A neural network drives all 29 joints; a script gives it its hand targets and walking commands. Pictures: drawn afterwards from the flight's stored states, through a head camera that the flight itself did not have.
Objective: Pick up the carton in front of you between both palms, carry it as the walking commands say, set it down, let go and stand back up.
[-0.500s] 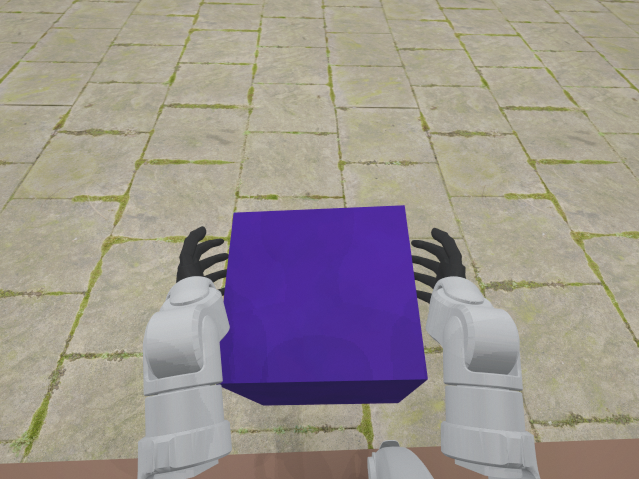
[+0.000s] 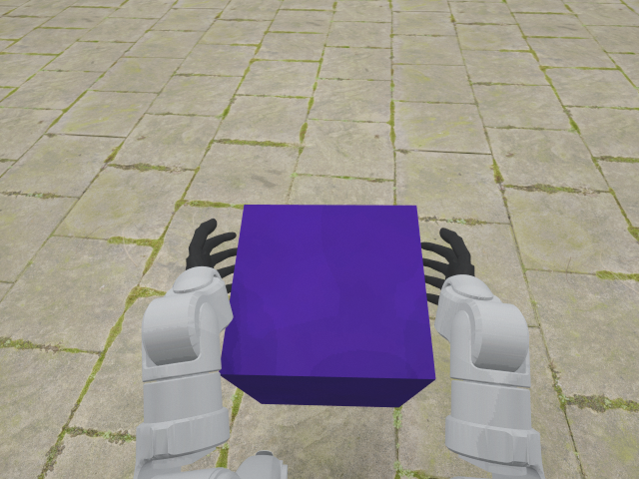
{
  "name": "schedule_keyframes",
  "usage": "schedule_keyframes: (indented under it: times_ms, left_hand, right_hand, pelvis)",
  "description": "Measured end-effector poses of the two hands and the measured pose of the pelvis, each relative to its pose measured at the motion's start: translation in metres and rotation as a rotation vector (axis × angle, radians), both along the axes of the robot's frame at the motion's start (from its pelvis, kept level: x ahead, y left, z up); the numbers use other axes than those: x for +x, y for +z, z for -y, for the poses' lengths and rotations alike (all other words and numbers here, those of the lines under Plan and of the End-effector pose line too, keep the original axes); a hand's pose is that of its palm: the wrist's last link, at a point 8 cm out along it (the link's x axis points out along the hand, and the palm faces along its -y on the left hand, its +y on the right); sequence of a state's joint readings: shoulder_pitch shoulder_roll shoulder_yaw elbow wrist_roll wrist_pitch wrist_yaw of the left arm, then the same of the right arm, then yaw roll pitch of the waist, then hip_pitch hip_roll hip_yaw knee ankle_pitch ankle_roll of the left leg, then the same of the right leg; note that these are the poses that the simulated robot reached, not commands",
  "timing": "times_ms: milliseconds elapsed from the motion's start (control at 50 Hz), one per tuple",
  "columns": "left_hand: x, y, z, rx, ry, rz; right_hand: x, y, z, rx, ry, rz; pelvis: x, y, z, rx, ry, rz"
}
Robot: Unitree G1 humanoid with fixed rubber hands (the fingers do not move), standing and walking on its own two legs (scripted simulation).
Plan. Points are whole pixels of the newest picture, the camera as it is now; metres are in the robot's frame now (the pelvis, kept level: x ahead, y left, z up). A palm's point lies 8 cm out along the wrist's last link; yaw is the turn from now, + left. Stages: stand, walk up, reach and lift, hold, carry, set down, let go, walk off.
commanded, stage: carry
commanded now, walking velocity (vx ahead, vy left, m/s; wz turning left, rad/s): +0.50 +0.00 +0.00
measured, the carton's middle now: (329, 316) +0.34 +0.02 +0.00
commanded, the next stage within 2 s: none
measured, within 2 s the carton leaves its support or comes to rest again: neither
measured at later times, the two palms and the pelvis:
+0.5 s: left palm (254, 133) +0.64 +0.15 +0.09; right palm (423, 145) +0.61 -0.13 +0.09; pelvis +0.32 +0.03 +0.01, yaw -3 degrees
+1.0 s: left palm (292, 55) +0.90 +0.11 +0.11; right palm (429, 60) +0.89 -0.18 +0.10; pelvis +0.63 -0.03 +0.01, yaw +0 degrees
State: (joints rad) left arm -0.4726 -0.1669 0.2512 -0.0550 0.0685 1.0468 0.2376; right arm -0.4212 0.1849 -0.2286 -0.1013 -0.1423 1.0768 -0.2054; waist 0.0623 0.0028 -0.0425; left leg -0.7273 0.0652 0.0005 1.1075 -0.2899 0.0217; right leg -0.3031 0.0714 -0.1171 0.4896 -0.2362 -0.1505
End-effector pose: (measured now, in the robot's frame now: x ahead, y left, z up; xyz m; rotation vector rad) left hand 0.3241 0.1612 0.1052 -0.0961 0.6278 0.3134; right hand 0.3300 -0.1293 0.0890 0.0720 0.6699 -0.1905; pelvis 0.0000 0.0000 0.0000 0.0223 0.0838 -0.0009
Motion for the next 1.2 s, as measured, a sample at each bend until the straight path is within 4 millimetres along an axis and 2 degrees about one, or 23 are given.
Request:
schedule_keyframes:
  times_ms: [160,260,300,360,420,540,660,720,780,840,920,1020,1100,1200]
  left_hand:
    - [0.113,0.014,0.005,0.023,-0.046,0.066]
    - [0.191,-0.002,-0.005,0.033,-0.063,0.066]
    - [0.221,-0.013,-0.004,0.024,-0.097,0.049]
    - [0.251,-0.023,0.003,0.024,-0.115,-0.008]
    - [0.276,-0.024,0.007,0.024,-0.128,-0.048]
    - [0.336,-0.004,0.007,0.044,-0.135,-0.014]
    - [0.398,0.013,0.015,0.063,-0.107,0.035]
    - [0.432,0.011,0.027,0.065,-0.11,0.043]
    - [0.466,0.003,0.041,0.083,-0.117,0.024]
    - [0.491,-0.004,0.048,0.085,-0.117,-0.047]
    - [0.526,-0.003,0.05,0.088,-0.101,-0.09]
    - [0.584,0.009,0.051,0.086,-0.113,-0.054]
    - [0.638,0.013,0.046,0.086,-0.132,-0.013]
    - [0.713,-0.004,0.028,0.076,-0.146,0.001]
  right_hand:
    - [0.1,0.012,0.005,0.0,-0.045,0.064]
    - [0.172,0.002,-0.005,-0.027,-0.061,0.062]
    - [0.195,-0.004,-0.008,-0.046,-0.07,0.042]
    - [0.217,-0.013,-0.005,-0.081,-0.127,-0.029]
    - [0.24,-0.013,-0.001,-0.07,-0.144,-0.07]
    - [0.305,0.01,0.0,-0.097,-0.116,-0.035]
    - [0.38,0.028,0.009,-0.106,-0.055,0.019]
    - [0.418,0.022,0.023,-0.1,-0.036,0.027]
    - [0.454,0.008,0.038,-0.079,-0.031,0.019]
    - [0.481,0.001,0.045,-0.077,-0.021,-0.043]
    - [0.519,0.002,0.047,-0.078,0.007,-0.082]
    - [0.576,0.013,0.048,-0.088,-0.001,-0.045]
    - [0.626,0.019,0.044,-0.092,-0.019,-0.005]
    - [0.699,0.009,0.026,-0.113,-0.031,0.008]
  pelvis:
    - [0.105,-0.001,-0.013,0.006,-0.018,-0.009]
    - [0.187,-0.02,-0.027,-0.009,-0.038,0.009]
    - [0.212,-0.024,-0.03,0.004,-0.039,0.013]
    - [0.242,-0.016,-0.035,-0.006,-0.044,0.011]
    - [0.273,-0.005,-0.038,-0.02,-0.05,0.009]
    - [0.339,0.01,-0.031,-0.043,-0.044,-0.004]
    - [0.421,0.008,-0.009,-0.045,-0.035,-0.008]
    - [0.467,-0.002,0.005,-0.039,-0.026,0.001]
    - [0.509,-0.014,0.02,-0.05,-0.003,0.013]
    - [0.539,-0.008,0.028,-0.037,0.012,0.011]
    - [0.58,0.004,0.035,-0.019,0.01,0.009]
    - [0.639,0.01,0.034,-0.008,0.0,0.009]
    - [0.693,0.006,0.025,-0.009,-0.003,0.014]
    - [0.772,-0.014,0.005,-0.019,-0.021,0.029]
